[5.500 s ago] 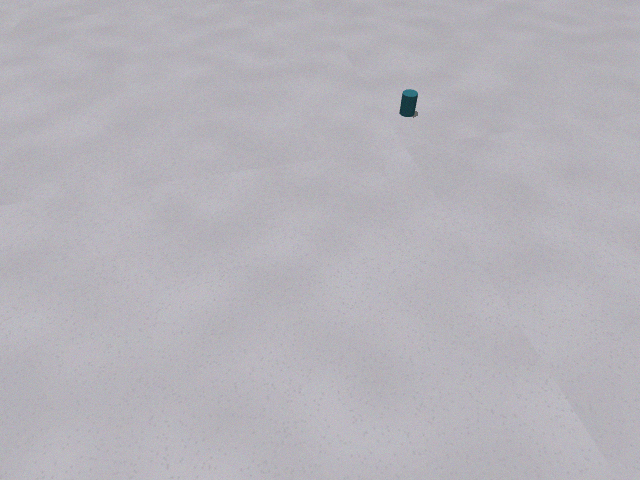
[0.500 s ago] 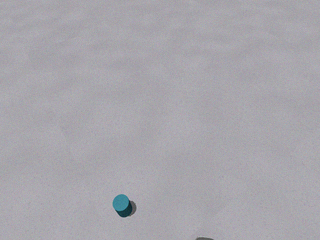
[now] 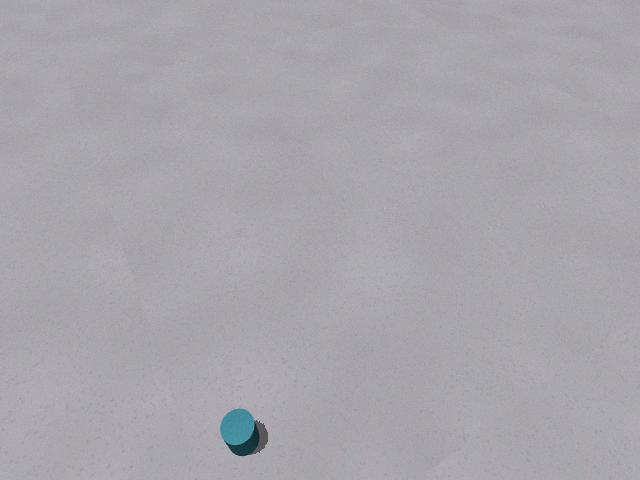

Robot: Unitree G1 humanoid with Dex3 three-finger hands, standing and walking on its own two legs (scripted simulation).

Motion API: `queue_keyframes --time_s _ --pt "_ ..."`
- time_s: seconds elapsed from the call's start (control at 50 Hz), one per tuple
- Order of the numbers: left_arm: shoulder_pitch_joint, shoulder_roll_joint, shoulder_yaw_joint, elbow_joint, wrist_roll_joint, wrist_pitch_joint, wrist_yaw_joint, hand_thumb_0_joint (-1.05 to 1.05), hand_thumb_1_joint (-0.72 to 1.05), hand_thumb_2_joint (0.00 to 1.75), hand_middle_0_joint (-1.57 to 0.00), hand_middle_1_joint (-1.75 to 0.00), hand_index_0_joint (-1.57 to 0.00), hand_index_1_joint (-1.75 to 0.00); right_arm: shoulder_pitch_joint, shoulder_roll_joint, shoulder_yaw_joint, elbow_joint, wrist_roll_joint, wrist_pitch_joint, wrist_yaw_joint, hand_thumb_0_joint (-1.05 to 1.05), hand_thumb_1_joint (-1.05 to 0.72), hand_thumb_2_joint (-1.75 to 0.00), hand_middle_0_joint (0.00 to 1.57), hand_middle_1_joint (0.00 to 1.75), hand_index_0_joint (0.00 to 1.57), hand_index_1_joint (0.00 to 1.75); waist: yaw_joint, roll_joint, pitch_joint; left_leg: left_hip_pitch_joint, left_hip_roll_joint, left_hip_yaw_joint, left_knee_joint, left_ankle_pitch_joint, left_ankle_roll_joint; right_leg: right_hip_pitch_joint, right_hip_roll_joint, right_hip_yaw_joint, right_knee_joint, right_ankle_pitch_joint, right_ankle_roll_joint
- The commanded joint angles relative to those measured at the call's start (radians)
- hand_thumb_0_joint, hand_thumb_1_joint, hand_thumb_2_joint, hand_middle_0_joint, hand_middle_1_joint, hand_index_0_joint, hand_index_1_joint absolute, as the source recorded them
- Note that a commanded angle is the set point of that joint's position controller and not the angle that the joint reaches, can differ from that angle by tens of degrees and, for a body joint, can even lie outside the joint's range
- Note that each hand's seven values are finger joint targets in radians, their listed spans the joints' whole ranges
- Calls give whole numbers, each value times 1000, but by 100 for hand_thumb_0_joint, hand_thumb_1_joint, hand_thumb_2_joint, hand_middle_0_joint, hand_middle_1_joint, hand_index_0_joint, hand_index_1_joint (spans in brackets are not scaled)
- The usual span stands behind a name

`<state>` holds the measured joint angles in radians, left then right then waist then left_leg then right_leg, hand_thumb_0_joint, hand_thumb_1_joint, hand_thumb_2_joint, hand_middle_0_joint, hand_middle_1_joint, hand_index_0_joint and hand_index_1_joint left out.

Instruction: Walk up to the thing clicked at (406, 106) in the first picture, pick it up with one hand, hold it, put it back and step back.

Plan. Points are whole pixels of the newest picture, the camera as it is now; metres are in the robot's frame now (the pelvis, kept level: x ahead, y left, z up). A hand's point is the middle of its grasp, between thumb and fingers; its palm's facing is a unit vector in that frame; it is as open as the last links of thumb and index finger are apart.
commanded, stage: walk up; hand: left
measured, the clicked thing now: (240, 432) +0.35 +0.23 -0.70
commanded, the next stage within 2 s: stand in 1.04 s
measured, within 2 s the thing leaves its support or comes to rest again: neither
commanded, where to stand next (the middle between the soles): +0.05 -0.02 m, yaw -1 degrees
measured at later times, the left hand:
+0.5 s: hand out of the picture +0.09 +0.26 -0.13, palm faces +0.02 -0.94 -0.34, open 7.4 cm
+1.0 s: hand out of the picture +0.09 +0.26 -0.14, palm faces +0.01 -0.95 -0.32, open 7.4 cm
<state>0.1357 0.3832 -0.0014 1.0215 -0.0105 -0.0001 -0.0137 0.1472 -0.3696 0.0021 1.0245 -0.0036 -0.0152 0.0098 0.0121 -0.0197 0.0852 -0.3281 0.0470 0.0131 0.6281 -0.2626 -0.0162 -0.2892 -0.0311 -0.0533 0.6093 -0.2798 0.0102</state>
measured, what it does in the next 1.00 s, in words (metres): stands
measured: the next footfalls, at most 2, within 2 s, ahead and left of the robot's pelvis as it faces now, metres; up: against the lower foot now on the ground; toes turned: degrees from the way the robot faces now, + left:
none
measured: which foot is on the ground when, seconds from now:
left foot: down 0.00-1.00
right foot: down 0.00-1.00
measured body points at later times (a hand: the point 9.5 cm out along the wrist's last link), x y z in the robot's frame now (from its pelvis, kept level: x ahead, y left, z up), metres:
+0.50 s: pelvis +0.01 +0.00 +0.02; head +0.02 +0.00 +0.47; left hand +0.09 +0.31 -0.11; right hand +0.13 -0.29 -0.11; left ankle +0.05 +0.13 -0.73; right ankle +0.03 -0.13 -0.73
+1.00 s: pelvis +0.02 +0.01 +0.02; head +0.03 +0.01 +0.47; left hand +0.09 +0.31 -0.11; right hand +0.10 -0.29 -0.11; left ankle +0.05 +0.13 -0.73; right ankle +0.03 -0.13 -0.73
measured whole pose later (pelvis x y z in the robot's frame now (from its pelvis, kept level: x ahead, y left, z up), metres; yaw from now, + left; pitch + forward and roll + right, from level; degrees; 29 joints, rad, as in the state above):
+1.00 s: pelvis +0.02 +0.01 +0.02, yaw +1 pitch -2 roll +0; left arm 0.08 0.34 0.02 1.17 0.00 0.00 -0.02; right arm 0.08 -0.35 0.00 1.18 -0.01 -0.01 0.01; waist 0.00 0.00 0.05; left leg -0.17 0.02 0.01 0.34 -0.13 -0.01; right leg -0.13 -0.04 -0.06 0.32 -0.15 0.02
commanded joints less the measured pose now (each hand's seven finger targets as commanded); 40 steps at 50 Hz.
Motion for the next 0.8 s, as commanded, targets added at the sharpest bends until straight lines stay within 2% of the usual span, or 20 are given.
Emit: queue_keyframes --time_s 0.0,0.16,0.3,0.38,0.48,0.58,0.78 --pt "-56 211 42 -13 -4 -34 16 0 90 90 -20 -30 -20 -30 -72 -232 -40 -25 10 -30 -14 0 -90 -90 20 30 20 30 -3 102 -137 86 99 -133 -193 145 58 74 -93 104 -149 146 -48" --pt "-108 194 34 64 0 -34 14 0 90 90 -20 -30 -20 -30 -142 -214 -30 41 14 -21 -11 0 -90 -90 20 30 20 30 -9 24 -145 167 94 -107 -259 184 48 114 -114 106 -269 174 -28" --pt "-125 181 37 99 4 -31 11 0 90 90 -20 -30 -20 -30 -172 -205 -30 80 11 -19 -9 0 -90 -90 20 30 20 30 -6 15 -151 204 92 -96 -309 215 33 155 -118 94 -327 184 -19" --pt "-124 184 39 106 9 -29 11 0 90 90 -20 -30 -20 -30 -185 -205 -31 87 8 -14 -8 0 -90 -90 20 30 20 30 -5 4 -126 199 88 -96 -334 153 29 142 -119 95 -354 132 -16" --pt "-125 183 46 105 13 -27 11 0 90 90 -20 -30 -20 -30 -177 -205 -33 91 5 -18 -9 0 -90 -90 20 30 20 30 -4 23 -153 196 95 -95 -347 185 28 188 -119 83 -347 169 -16" --pt "-115 178 49 100 13 -24 10 0 90 90 -20 -30 -20 -30 -169 -201 -33 89 3 -19 -9 0 -90 -90 20 30 20 30 -2 28 -138 188 94 -99 -353 167 28 180 -116 82 -353 136 -15" --pt "-110 173 53 98 15 -19 8 0 90 90 -20 -30 -20 -30 -145 -203 -35 90 -1 -20 -12 0 -90 -90 20 30 20 30 -6 39 -117 143 91 -116 -382 81 31 187 -112 84 -345 124 -17"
